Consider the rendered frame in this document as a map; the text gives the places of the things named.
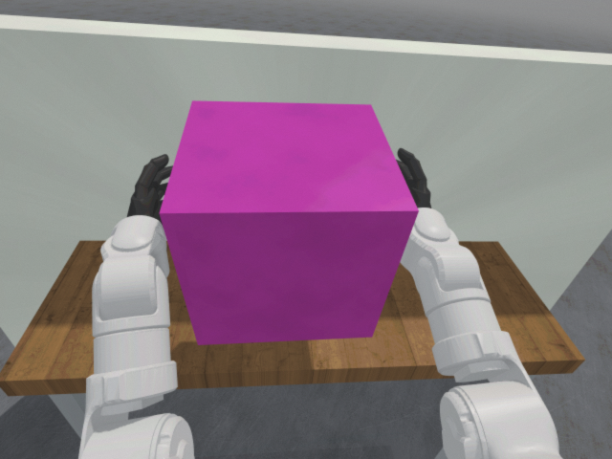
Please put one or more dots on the right robot upper arm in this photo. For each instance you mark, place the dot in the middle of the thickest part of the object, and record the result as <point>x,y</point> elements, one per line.
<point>496,420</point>

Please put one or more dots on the robot left forearm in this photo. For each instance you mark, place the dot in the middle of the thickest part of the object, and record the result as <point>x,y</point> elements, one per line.
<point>130,316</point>

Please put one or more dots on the robot right forearm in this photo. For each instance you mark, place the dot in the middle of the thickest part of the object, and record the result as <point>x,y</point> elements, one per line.
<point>469,343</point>

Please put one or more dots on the right robot hand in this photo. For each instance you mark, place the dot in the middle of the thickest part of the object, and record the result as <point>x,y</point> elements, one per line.
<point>415,178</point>

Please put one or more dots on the left robot upper arm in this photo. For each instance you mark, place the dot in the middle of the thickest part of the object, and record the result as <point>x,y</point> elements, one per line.
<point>163,436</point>

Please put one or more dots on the table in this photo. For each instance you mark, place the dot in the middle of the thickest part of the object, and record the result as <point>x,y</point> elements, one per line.
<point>56,353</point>

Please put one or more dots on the carton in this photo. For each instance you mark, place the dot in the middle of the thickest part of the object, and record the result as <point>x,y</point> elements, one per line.
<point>285,221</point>

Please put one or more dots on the left robot hand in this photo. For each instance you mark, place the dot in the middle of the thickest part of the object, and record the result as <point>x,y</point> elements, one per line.
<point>148,191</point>

